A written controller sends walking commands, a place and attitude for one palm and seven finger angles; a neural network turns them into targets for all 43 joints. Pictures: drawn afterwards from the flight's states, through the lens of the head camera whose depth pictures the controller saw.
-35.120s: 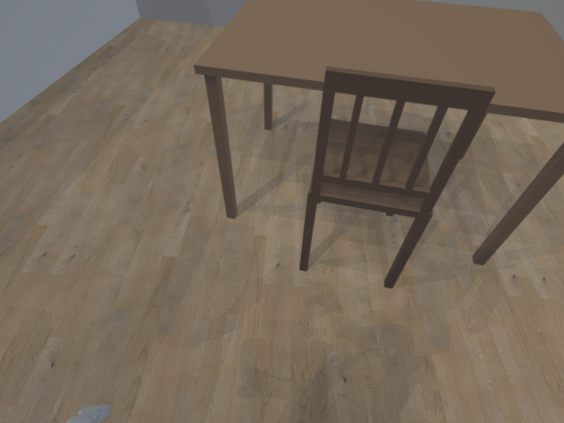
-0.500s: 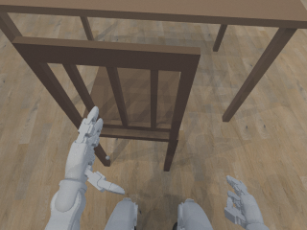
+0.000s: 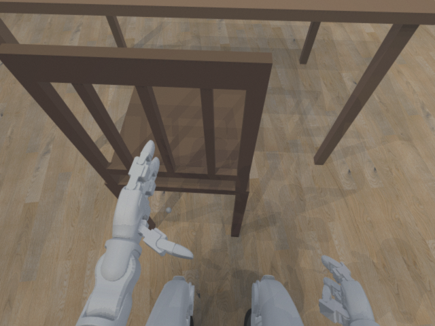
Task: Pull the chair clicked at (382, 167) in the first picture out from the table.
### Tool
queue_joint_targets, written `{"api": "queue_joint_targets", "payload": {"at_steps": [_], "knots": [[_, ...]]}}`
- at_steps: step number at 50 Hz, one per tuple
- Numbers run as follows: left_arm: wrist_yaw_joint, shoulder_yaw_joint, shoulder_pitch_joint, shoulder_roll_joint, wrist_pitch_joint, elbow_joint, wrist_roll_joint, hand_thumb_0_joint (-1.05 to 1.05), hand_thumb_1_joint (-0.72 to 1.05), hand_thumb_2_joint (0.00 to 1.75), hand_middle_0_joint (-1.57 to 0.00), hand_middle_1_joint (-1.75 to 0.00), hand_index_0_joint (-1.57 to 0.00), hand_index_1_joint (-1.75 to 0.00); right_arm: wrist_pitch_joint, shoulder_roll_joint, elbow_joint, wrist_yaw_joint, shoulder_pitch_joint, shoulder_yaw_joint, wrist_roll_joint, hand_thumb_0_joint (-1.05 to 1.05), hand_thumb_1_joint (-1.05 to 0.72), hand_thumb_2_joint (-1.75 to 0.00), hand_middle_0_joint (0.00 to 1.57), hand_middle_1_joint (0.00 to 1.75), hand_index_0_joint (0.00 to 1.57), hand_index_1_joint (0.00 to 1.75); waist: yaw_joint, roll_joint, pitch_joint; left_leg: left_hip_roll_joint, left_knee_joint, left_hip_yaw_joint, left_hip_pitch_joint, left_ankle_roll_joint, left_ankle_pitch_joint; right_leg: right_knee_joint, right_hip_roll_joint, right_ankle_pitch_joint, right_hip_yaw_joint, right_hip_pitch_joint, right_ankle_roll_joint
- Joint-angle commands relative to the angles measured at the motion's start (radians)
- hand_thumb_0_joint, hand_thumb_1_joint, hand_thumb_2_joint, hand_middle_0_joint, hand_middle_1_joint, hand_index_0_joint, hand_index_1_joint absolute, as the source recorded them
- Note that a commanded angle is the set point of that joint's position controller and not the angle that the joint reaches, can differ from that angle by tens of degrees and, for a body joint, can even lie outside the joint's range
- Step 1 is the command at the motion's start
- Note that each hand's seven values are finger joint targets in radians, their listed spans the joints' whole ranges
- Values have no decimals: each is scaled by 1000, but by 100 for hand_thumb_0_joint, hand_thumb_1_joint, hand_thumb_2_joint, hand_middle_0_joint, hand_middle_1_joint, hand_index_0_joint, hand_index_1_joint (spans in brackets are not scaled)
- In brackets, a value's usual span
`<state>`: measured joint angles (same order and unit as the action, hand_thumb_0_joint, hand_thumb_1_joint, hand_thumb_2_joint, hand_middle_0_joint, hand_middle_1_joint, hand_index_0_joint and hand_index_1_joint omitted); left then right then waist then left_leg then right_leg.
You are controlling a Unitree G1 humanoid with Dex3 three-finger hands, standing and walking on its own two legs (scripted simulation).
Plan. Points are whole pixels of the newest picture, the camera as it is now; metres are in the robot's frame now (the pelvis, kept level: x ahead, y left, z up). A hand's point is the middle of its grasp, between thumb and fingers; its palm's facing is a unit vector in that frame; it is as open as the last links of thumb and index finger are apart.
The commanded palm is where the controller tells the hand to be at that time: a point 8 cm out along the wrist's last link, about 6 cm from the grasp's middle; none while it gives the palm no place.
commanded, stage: aim the fingers beside a spindle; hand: left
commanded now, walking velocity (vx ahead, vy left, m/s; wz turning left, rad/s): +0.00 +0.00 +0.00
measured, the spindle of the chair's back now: (160, 135) +0.45 +0.13 +0.04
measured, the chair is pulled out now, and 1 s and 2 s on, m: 0.16 0.16 0.16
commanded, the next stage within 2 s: push the fingers through the gap in 0.48 s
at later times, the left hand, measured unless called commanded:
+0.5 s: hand (163, 214) +0.30 +0.11 +0.03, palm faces -0.06 -1.00 -0.04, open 16.9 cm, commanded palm +0.28 +0.16 +0.03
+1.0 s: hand (163, 189) +0.34 +0.11 +0.03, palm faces -0.08 -1.00 -0.03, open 16.9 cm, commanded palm +0.33 +0.17 +0.03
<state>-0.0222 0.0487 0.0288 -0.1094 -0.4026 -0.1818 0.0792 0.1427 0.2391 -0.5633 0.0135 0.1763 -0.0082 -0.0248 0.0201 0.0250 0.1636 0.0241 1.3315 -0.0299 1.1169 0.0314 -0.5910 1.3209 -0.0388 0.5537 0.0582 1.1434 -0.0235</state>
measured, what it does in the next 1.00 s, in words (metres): stands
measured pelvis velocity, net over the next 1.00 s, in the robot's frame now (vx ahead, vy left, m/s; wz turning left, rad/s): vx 0.00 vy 0.01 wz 0.00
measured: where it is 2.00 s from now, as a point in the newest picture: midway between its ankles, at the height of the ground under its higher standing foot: outside the picture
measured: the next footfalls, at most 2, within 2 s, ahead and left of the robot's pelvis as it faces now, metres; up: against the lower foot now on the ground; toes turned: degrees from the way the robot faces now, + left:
none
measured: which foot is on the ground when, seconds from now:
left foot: down 0.00-1.00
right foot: down 0.00-1.00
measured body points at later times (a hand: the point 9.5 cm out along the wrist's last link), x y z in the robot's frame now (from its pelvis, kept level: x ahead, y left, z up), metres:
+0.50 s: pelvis +0.00 +0.00 +0.00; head +0.10 -0.01 +0.44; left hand +0.30 +0.16 +0.04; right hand +0.18 -0.24 -0.10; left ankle +0.02 +0.14 -0.61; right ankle +0.04 -0.11 -0.61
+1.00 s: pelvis +0.00 +0.01 +0.00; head +0.11 +0.00 +0.44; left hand +0.34 +0.16 +0.04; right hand +0.16 -0.23 -0.11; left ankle +0.02 +0.14 -0.61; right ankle +0.04 -0.11 -0.61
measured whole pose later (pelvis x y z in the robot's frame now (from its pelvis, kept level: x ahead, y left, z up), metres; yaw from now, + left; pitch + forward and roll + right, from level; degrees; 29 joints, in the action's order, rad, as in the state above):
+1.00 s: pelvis +0.00 +0.01 +0.00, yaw +0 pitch +22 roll -1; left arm -0.04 0.00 -0.14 -0.12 -0.40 -0.33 0.10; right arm 0.12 0.24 -0.59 0.01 0.19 0.00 -0.02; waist 0.03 0.03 0.16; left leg 0.02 1.32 -0.03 1.12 0.02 -0.58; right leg 1.29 -0.04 0.54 0.05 1.14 -0.01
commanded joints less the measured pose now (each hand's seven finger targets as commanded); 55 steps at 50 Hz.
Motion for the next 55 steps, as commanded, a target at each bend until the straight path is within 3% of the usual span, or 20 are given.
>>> {"api": "queue_joint_targets", "payload": {"at_steps": [1, 7, 11, 12, 16, 18, 21, 24, 27, 29, 36, 39, 41, 44, 47, 49, 50, 52, 55], "knots": [[15, -57, -116, -69, -80, 209, 6, 0, -50, 30, -6, -8, -6, -8, 35, 114, 148, -11, -16, -44, 10, 0, -90, -90, 20, 30, 20, 30, 0, -52, 358, -56, -171, 27, -157, -49, 252, -204, 42, -248, -40, -321, 2], [2, -46, -150, -63, -86, 186, 16, 0, -50, 30, -6, -8, -6, -8, 34, 117, 140, -14, -16, -45, 13, 0, -90, -90, 20, 30, 20, 30, 16, -82, 341, -56, -163, 29, -136, -53, 219, -222, 40, -220, -53, -322, 8], [-6, -40, -146, -60, -97, 204, 14, 0, -50, 30, -6, -8, -6, -8, 40, 117, 139, -15, -15, -46, 13, 0, -90, -90, 20, 30, 20, 30, 5, -42, 357, -57, -168, 26, -164, -51, 250, -206, 41, -253, -44, -315, 1], [-9, -28, -125, -45, -95, 205, 19, 0, -50, 30, -6, -8, -6, -8, 40, 115, 144, -13, -15, -46, 13, 0, -90, -90, 20, 30, 20, 30, 3, -47, 363, -58, -168, 25, -165, -51, 251, -206, 40, -253, -42, -319, 1], [-5, -65, -100, -79, -96, 203, 19, 0, -50, 30, -6, -8, -6, -8, 37, 117, 145, -12, -14, -49, 13, 0, -90, -90, 20, 30, 20, 30, -3, -76, 361, -58, -168, 27, -150, -51, 255, -207, 40, -262, -46, -336, 3], [-10, -33, -113, -52, -95, 204, 16, 0, -50, 30, -6, -8, -6, -8, 35, 114, 144, -11, -18, -46, 15, 0, -90, -90, 20, 30, 20, 30, 12, -60, 338, -58, -165, 28, -154, -52, 245, -209, 40, -252, -43, -313, 4], [-6, -70, -106, -83, -102, 203, 18, 0, -50, 30, -6, -8, -6, -8, 37, 117, 145, -13, -22, -47, 13, 0, -90, -90, 20, 30, 20, 30, 0, -67, 336, -58, -165, 26, -138, -50, 233, -209, 40, -233, -49, -318, 3], [-10, -48, -122, -68, -108, 225, 17, 0, -50, 30, -6, -8, -6, -8, 39, 117, 148, -13, -25, -45, 14, 0, -90, -90, 20, 30, 20, 30, 5, -40, 341, -58, -165, 23, -155, -51, 239, -205, 43, -234, -43, -303, -1], [-16, -34, -154, -60, -106, 215, 21, 0, -50, 30, -6, -8, -6, -8, 41, 118, 140, -15, -23, -45, 14, 0, -90, -90, 20, 30, 20, 30, 19, -53, 330, -57, -161, 19, -155, -52, 222, -209, 42, -215, -40, -287, 2], [-21, -50, -120, -69, -101, 207, 25, 0, -50, 30, -6, -8, -6, -8, 43, 122, 145, -16, -22, -45, 12, 0, -90, -90, 20, 30, 20, 30, 7, -58, 353, -58, -163, 20, -152, -52, 233, -205, 44, -225, -40, -304, 1], [-17, -48, -298, -70, -83, 151, 23, 0, -50, 30, -6, -8, -6, -8, 41, 124, 120, -24, -19, -40, 15, 0, -90, -90, 20, 30, 20, 30, 33, -40, 325, -56, -167, 12, -152, -52, 188, -216, 42, -162, -36, -253, 3], [-13, -92, -317, -103, -78, 127, 23, 0, -50, 30, -6, -8, -6, -8, 39, 130, 118, -26, -11, -40, 11, 0, -90, -90, 20, 30, 20, 30, 16, -35, 380, -57, -173, 12, -165, -52, 229, -203, 44, -203, -33, -283, -1], [-17, -89, -311, -87, -72, 113, 30, 0, -50, 30, -6, -8, -6, -8, 35, 126, 116, -22, -4, -42, 11, 0, -90, -90, 20, 30, 20, 30, 9, -23, 400, -57, -175, 16, -183, -48, 259, -201, 43, -242, -31, -302, -2], [-19, -87, -319, -81, -65, 85, 28, 0, -50, 30, -6, -8, -6, -8, 28, 130, 116, -19, 6, -45, 10, 0, -90, -90, 20, 30, 20, 30, 13, -31, 404, -53, -183, 12, -198, -47, 296, -192, 47, -279, -20, -298, -4], [-18, -64, -369, -58, -64, 55, 24, 0, -50, 30, -6, -8, -6, -8, 19, 128, 106, -14, 14, -46, 12, 0, -90, -90, 20, 30, 20, 30, 29, -32, 363, -50, -190, 10, -196, -43, 267, -204, 46, -249, -17, -269, -1], [-6, -101, -389, -92, -74, 48, 18, 0, -50, 30, -6, -8, -6, -8, 18, 133, 101, -15, 20, -49, 9, 0, -90, -90, 20, 30, 20, 30, 24, -45, 385, -50, -190, 9, -197, -44, 279, -199, 47, -257, -18, -280, -3], [-5, -84, -391, -75, -78, 43, 14, 0, -50, 30, -6, -8, -6, -8, 16, 130, 102, -13, 19, -49, 9, 0, -90, -90, 20, 30, 20, 30, 23, -23, 385, -50, -192, 13, -209, -42, 288, -199, 46, -266, -17, -273, -4], [2, -85, -431, -70, -86, 16, 15, 0, -50, 30, -6, -8, -6, -8, 13, 129, 90, -12, 26, -49, 8, 0, -90, -90, 20, 30, 20, 30, 35, -39, 367, -48, -192, 11, -206, -42, 284, -202, 48, -266, -16, -266, -3], [12, -128, -450, -106, -104, 0, 12, 0, -50, 30, -6, -8, -6, -8, 8, 132, 88, -12, 30, -51, 3, 0, -90, -90, 20, 30, 20, 30, 20, -43, 402, -51, -193, 17, -198, -42, 290, -198, 47, -275, -23, -292, -4]]}}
